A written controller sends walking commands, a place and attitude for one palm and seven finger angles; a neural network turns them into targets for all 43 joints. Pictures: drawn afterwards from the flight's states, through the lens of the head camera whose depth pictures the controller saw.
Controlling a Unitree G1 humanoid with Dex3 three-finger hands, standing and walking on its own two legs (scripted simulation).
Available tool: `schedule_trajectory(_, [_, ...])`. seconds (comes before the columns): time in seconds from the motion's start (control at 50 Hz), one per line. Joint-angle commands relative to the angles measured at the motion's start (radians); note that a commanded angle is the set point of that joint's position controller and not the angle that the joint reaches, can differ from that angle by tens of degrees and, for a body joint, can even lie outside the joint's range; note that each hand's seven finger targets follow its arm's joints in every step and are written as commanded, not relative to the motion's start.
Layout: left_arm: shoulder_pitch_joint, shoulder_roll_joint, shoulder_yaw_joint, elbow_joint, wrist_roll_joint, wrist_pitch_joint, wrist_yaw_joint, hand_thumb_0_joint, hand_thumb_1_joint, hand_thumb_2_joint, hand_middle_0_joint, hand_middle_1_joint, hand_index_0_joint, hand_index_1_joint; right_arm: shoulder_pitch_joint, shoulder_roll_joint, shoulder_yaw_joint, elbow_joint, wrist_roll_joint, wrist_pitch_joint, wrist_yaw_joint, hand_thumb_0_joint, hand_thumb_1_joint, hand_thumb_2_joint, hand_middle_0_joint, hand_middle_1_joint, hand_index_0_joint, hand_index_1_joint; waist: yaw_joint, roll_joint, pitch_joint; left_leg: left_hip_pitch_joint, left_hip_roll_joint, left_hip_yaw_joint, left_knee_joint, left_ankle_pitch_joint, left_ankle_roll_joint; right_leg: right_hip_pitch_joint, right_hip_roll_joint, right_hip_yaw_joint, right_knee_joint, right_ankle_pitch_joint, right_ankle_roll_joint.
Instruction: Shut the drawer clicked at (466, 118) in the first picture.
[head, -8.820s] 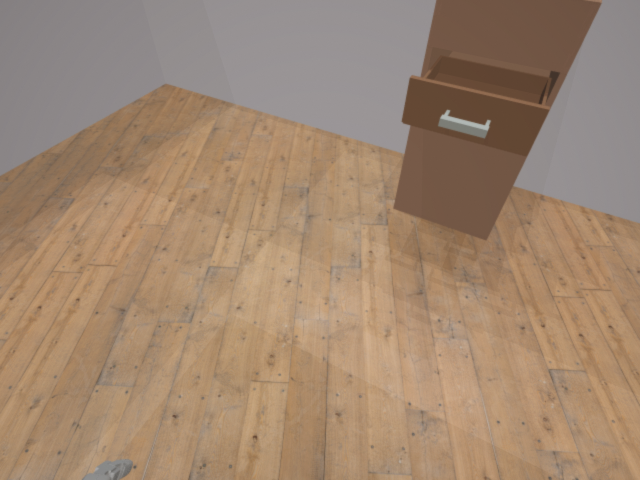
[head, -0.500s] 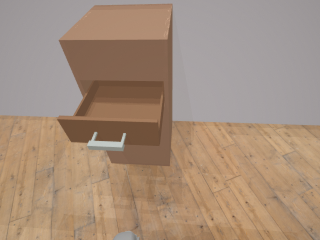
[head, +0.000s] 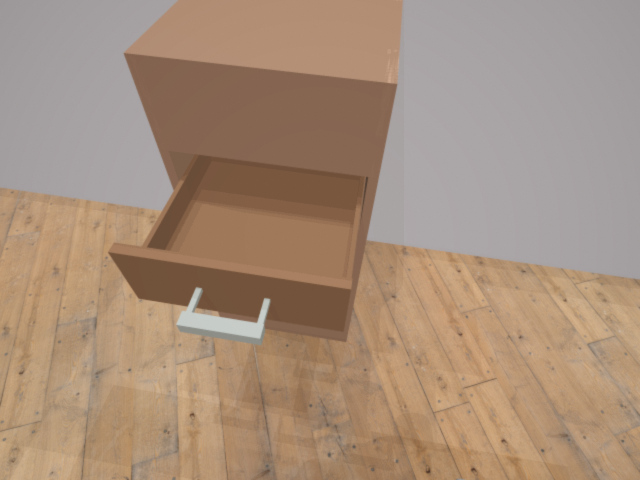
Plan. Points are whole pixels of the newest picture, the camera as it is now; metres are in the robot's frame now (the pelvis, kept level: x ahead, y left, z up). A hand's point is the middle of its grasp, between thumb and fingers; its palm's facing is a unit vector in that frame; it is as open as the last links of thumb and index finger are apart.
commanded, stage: come to a stop and stand still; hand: left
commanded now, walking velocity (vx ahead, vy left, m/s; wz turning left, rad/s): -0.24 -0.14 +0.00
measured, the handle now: (226, 314) +0.36 +0.19 -0.10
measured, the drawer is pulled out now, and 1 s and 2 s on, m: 0.25 0.25 0.25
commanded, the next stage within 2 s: look again from close up in 0.98 s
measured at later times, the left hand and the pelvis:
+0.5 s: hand out of the picture +0.03 +0.11 -0.14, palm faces +0.08 -0.95 -0.31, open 7.3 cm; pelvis -0.03 -0.08 +0.01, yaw +1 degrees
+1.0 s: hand out of the picture -0.07 +0.12 -0.17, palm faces +0.08 -0.98 -0.19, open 7.3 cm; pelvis -0.05 -0.06 +0.01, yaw +0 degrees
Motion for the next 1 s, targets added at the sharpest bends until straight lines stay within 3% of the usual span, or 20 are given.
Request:
schedule_trajectory(0.0, [0.098,0.077,0.031,-0.045,0.012,0.032,-0.001,0.0,0.9,0.9,-0.2,-0.3,-0.2,-0.3,0.07,-0.164,-0.035,-0.011,-0.007,0.032,-0.003,0.0,-0.9,-0.9,0.2,0.3,0.2,0.3,-0.02,0.142,-0.094,0.044,0.313,-0.184,-0.133,0.807,0.135,0.002,-0.012,0.006,0.003,0.077,0.011])
schedule_trajectory(0.12, [0.025,0.099,0.051,-0.127,0.014,0.045,-0.008,0.0,0.9,0.9,-0.2,-0.3,-0.2,-0.3,0.003,-0.2,-0.061,-0.053,-0.027,0.059,0.011,0.0,-0.9,-0.9,0.2,0.3,0.2,0.3,-0.008,0.254,-0.074,-0.029,0.302,-0.172,-0.107,0.552,0.123,-0.006,0.012,0.01,-0.022,0.094,-0.008])
schedule_trajectory(0.18, [0.049,0.122,0.053,-0.134,0.019,0.019,-0.013,0.0,0.9,0.9,-0.2,-0.3,-0.2,-0.3,0.016,-0.194,-0.066,-0.055,-0.022,0.066,0.022,0.0,-0.9,-0.9,0.2,0.3,0.2,0.3,0.016,0.174,-0.107,-0.028,0.221,-0.134,0.02,0.349,0.041,0.107,0.01,-0.004,-0.334,0.338,-0.005])
schedule_trajectory(0.2, [0.034,0.182,0.055,-0.142,0.027,0.005,-0.01,0.0,0.9,0.9,-0.2,-0.3,-0.2,-0.3,0.055,-0.152,-0.064,-0.055,-0.013,0.068,0.029,0.0,-0.9,-0.9,0.2,0.3,0.2,0.3,-0.001,0.016,-0.125,-0.057,0.123,-0.077,0.135,0.137,-0.023,0.135,-0.078,0.115,-0.447,0.562,-0.021])
schedule_trajectory(0.22, [-0.007,0.269,0.066,-0.158,0.033,-0.005,-0.008,0.0,0.9,0.9,-0.2,-0.3,-0.2,-0.3,0.091,-0.096,-0.054,-0.074,-0.006,0.074,0.034,0.0,-0.9,-0.9,0.2,0.3,0.2,0.3,-0.024,-0.214,-0.114,-0.169,0.011,-0.033,0.256,-0.242,-0.069,0.148,-0.271,0.326,-0.493,0.822,-0.106])
schedule_trajectory(0.24, [0.001,0.289,0.064,-0.173,0.024,-0.003,-0.011,0.0,0.9,0.9,-0.2,-0.3,-0.2,-0.3,0.076,-0.122,-0.058,-0.08,-0.006,0.089,0.031,0.0,-0.9,-0.9,0.2,0.3,0.2,0.3,0.007,-0.162,-0.131,-0.13,0.016,-0.122,0.384,-0.377,-0.063,0.077,-0.35,0.335,-0.526,0.856,-0.195])
schedule_trajectory(0.26, [-0.039,0.278,0.066,-0.18,0.026,0.0,-0.009,0.0,0.9,0.9,-0.2,-0.3,-0.2,-0.3,0.074,-0.121,-0.061,-0.082,-0.008,0.103,0.03,0.0,-0.9,-0.9,0.2,0.3,0.2,0.3,-0.014,-0.107,-0.104,-0.131,0.02,-0.155,0.468,-0.364,-0.06,0.024,-0.342,0.315,-0.544,0.76,-0.224])
schedule_trajectory(0.28, [-0.086,0.275,0.073,-0.19,0.026,0.002,-0.005,0.0,0.9,0.9,-0.2,-0.3,-0.2,-0.3,0.078,-0.12,-0.06,-0.071,-0.013,0.108,0.03,0.0,-0.9,-0.9,0.2,0.3,0.2,0.3,-0.02,-0.141,-0.084,-0.172,0.021,-0.18,0.541,-0.33,-0.057,0.015,-0.317,0.327,-0.546,0.678,-0.227])
schedule_trajectory(0.34, [-0.13,0.24,0.067,-0.21,0.02,0.002,-0.005,0.0,0.9,0.9,-0.2,-0.3,-0.2,-0.3,0.119,-0.151,-0.064,-0.048,-0.019,0.105,0.044,0.0,-0.9,-0.9,0.2,0.3,0.2,0.3,-0.03,-0.102,-0.063,-0.244,0.023,-0.192,0.633,-0.186,-0.069,0.062,-0.244,0.241,-0.545,0.546,-0.189])
schedule_trajectory(0.58, [-0.045,0.248,0.081,-0.183,0.029,0.001,-0.017,0.0,0.9,0.9,-0.2,-0.3,-0.2,-0.3,0.168,-0.134,-0.048,-0.04,-0.019,0.086,0.055,0.0,-0.9,-0.9,0.2,0.3,0.2,0.3,0.018,-0.137,-0.098,-0.139,0.014,-0.119,0.243,-0.217,-0.07,0.151,-0.214,0.298,-0.702,0.052,-0.168])
schedule_trajectory(0.66, [-0.074,0.247,0.083,-0.16,0.027,0.004,-0.018,0.0,0.9,0.9,-0.2,-0.3,-0.2,-0.3,0.272,-0.107,-0.036,-0.003,-0.015,0.07,0.05,0.0,-0.9,-0.9,0.2,0.3,0.2,0.3,-0.018,-0.139,-0.13,-0.002,-0.008,-0.083,0.06,-0.187,-0.05,0.116,-0.18,0.258,-0.71,0.054,-0.15])
schedule_trajectory(0.7, [-0.111,0.229,0.078,-0.146,0.02,0.012,-0.017,0.0,0.9,0.9,-0.2,-0.3,-0.2,-0.3,0.386,-0.088,-0.027,0.042,-0.013,0.057,0.041,0.0,-0.9,-0.9,0.2,0.3,0.2,0.3,-0.071,-0.114,-0.136,0.168,-0.026,-0.061,-0.122,-0.076,-0.033,0.015,-0.131,0.202,-0.679,0.005,-0.092])
schedule_trajectory(0.72, [-0.11,0.202,0.069,-0.138,0.015,0.017,-0.018,0.0,0.9,0.9,-0.2,-0.3,-0.2,-0.3,0.408,-0.089,-0.023,0.057,-0.016,0.053,0.034,0.0,-0.9,-0.9,0.2,0.3,0.2,0.3,-0.074,-0.073,-0.114,0.213,-0.012,-0.078,-0.178,-0.074,-0.024,-0.048,-0.087,0.165,-0.635,-0.033,-0.06])
schedule_trajectory(0.74, [-0.11,0.158,0.058,-0.136,0.008,0.021,-0.022,0.0,0.9,0.9,-0.2,-0.3,-0.2,-0.3,0.411,-0.118,-0.025,0.054,-0.023,0.047,0.028,0.0,-0.9,-0.9,0.2,0.3,0.2,0.3,-0.078,0.052,-0.063,0.164,0.075,-0.197,-0.272,-0.191,0.005,-0.114,-0.025,0.114,-0.522,-0.041,-0.037])
schedule_trajectory(0.76, [-0.08,0.102,0.048,-0.137,0.003,0.022,-0.029,0.0,0.9,0.9,-0.2,-0.3,-0.2,-0.3,0.369,-0.167,-0.036,0.034,-0.032,0.043,0.023,0.0,-0.9,-0.9,0.2,0.3,0.2,0.3,-0.06,0.233,-0.008,0.078,0.236,-0.398,-0.383,-0.378,0.053,-0.169,0.05,0.021,-0.32,0.062,-0.021])
schedule_trajectory(0.78, [-0.087,0.085,0.043,-0.143,0.009,0.024,-0.029,0.0,0.9,0.9,-0.2,-0.3,-0.2,-0.3,0.298,-0.203,-0.033,-0.001,-0.029,0.047,0.016,0.0,-0.9,-0.9,0.2,0.3,0.2,0.3,-0.049,0.279,0.084,-0.079,0.329,-0.488,-0.466,-0.49,0.098,-0.179,0.072,-0.022,-0.171,0.082,-0.017])
schedule_trajectory(0.8, [-0.069,0.084,0.05,-0.142,0.015,0.019,-0.036,0.0,0.9,0.9,-0.2,-0.3,-0.2,-0.3,0.236,-0.206,-0.028,-0.022,-0.034,0.045,0.007,0.0,-0.9,-0.9,0.2,0.3,0.2,0.3,-0.022,0.224,0.085,-0.173,0.327,-0.467,-0.455,-0.43,0.122,-0.137,0.065,0.001,-0.043,0.105,-0.014])
schedule_trajectory(0.84, [-0.032,0.099,0.054,-0.093,0.03,0.029,-0.043,0.0,0.9,0.9,-0.2,-0.3,-0.2,-0.3,0.177,-0.153,-0.011,-0.008,-0.02,0.03,0.012,0.0,-0.9,-0.9,0.2,0.3,0.2,0.3,0.006,0.245,0.085,-0.167,0.239,-0.355,-0.437,-0.344,0.081,-0.133,0.059,0.04,0.076,0.174,-0.012])
schedule_trajectory(0.9, [-0.037,0.099,0.05,-0.094,0.026,0.014,-0.048,0.0,0.9,0.9,-0.2,-0.3,-0.2,-0.3,0.248,-0.137,-0.009,0.017,-0.02,0.017,0.006,0.0,-0.9,-0.9,0.2,0.3,0.2,0.3,-0.025,0.187,0.088,-0.025,0.218,-0.301,-0.371,-0.162,0.094,-0.241,0.047,0.036,0.123,0.189,-0.004])
schedule_trajectory(0.98, [-0.12,0.077,0.033,-0.13,0.018,0.001,-0.047,0.0,0.9,0.9,-0.2,-0.3,-0.2,-0.3,0.335,-0.133,-0.014,0.054,-0.029,0.008,0.001,0.0,-0.9,-0.9,0.2,0.3,0.2,0.3,-0.077,0.173,0.053,0.12,0.268,-0.313,-0.28,0.15,0.142,-0.234,0.013,0.009,-0.085,0.094,0.001])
